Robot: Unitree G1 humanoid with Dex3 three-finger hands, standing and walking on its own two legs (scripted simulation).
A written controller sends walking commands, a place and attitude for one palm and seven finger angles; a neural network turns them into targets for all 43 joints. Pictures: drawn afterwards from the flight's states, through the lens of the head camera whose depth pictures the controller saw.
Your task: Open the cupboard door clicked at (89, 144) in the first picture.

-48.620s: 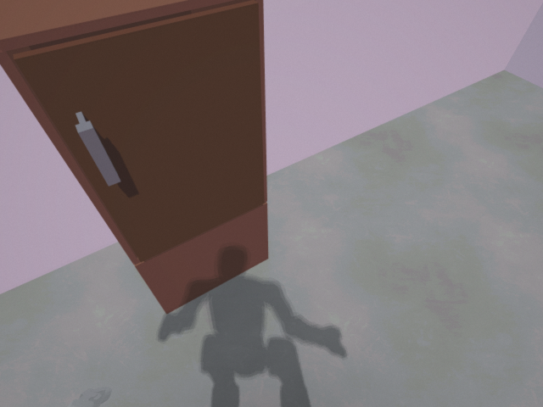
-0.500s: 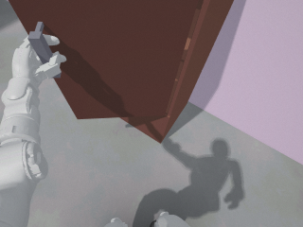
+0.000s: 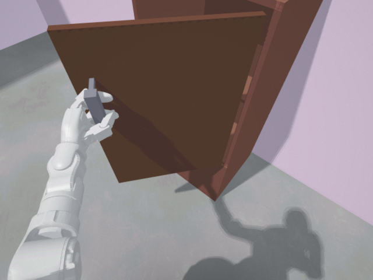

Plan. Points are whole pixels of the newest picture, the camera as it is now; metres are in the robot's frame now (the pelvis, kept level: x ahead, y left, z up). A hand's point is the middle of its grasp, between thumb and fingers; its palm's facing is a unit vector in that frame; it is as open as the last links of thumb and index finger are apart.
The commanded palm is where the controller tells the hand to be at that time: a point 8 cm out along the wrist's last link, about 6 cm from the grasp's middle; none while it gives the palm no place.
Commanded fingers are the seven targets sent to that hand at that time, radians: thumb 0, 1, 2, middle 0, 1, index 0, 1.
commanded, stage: pull the door open along its arc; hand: left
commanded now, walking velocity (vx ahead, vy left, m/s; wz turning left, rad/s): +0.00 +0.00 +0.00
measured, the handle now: (99, 108) +0.47 +0.19 +0.09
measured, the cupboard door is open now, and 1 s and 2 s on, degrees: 51 65 80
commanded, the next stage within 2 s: open thumb and fingers to let go in 1.26 s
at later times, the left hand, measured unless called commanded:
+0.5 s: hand (115, 119) +0.44 +0.15 +0.09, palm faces +0.48 -0.88 -0.02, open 5.8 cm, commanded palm +0.39 +0.19 +0.09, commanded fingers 0.00 0.90 0.90 -0.40 -1.35 -0.40 -1.35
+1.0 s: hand (125, 156) +0.34 +0.12 +0.09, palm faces +0.36 -0.93 +0.01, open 6.0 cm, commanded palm +0.28 +0.16 +0.09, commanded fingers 0.00 0.90 0.90 -0.40 -1.35 -0.40 -1.35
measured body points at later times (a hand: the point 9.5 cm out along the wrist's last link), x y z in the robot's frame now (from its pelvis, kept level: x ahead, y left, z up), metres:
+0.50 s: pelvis -0.04 -0.02 -0.01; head +0.03 -0.02 +0.44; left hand +0.41 +0.20 +0.09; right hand -0.01 -0.27 -0.14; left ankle -0.03 +0.08 -0.71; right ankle -0.02 -0.09 -0.71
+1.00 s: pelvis +0.00 -0.02 +0.01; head +0.01 -0.04 +0.46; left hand +0.32 +0.17 +0.09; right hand +0.12 -0.26 -0.11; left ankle -0.03 +0.08 -0.71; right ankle -0.02 -0.09 -0.71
